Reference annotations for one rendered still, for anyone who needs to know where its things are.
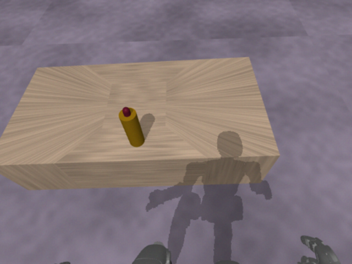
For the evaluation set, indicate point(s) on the right robot hand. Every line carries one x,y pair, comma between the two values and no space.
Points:
324,254

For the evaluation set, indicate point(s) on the bottle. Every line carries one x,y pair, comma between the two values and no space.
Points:
131,125

